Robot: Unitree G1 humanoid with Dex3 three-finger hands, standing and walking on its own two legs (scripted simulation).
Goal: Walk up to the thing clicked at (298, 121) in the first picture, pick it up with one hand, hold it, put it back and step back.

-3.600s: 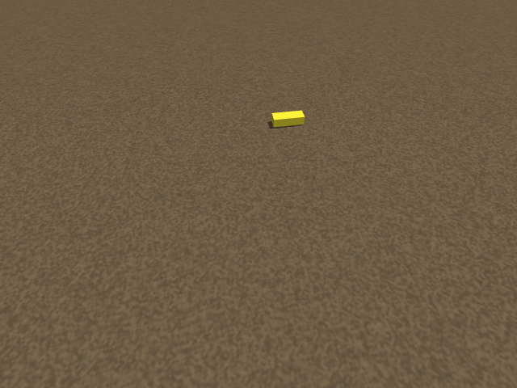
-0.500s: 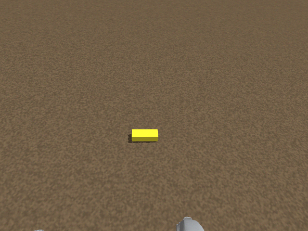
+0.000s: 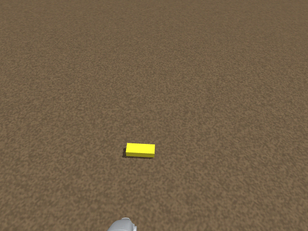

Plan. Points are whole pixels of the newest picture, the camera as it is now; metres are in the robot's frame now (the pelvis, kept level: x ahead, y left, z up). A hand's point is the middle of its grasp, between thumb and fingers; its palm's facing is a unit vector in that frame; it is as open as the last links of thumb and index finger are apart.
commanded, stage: walk up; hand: left
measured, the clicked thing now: (140, 150) +0.73 +0.14 -0.74
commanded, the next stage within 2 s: none
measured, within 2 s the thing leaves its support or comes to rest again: neither
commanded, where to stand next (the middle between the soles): +0.37 -0.07 m, yaw +3 degrees
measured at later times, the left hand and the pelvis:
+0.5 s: hand (101, 203) +0.21 +0.18 -0.13, palm faces -0.02 -0.90 -0.44, open 7.4 cm; pelvis +0.14 -0.12 -0.02, yaw +1 degrees
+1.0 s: hand (115, 194) +0.25 +0.14 -0.15, palm faces +0.08 -0.91 -0.40, open 7.4 cm; pelvis +0.25 -0.13 -0.01, yaw +7 degrees
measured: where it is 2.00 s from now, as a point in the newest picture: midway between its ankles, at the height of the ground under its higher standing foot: (171, 220)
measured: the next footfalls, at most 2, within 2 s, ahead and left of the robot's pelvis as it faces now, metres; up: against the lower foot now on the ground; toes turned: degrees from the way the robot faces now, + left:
left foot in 0.04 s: +0.15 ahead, +0.11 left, +0.00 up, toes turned +5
right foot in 0.42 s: +0.26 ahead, -0.25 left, +0.00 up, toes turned -5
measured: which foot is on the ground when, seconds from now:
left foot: up 0.00-0.02, down 0.04-0.44, up 0.46-0.96, down 0.98-1.00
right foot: down 0.00-0.06, up 0.08-0.40, down 0.42-1.00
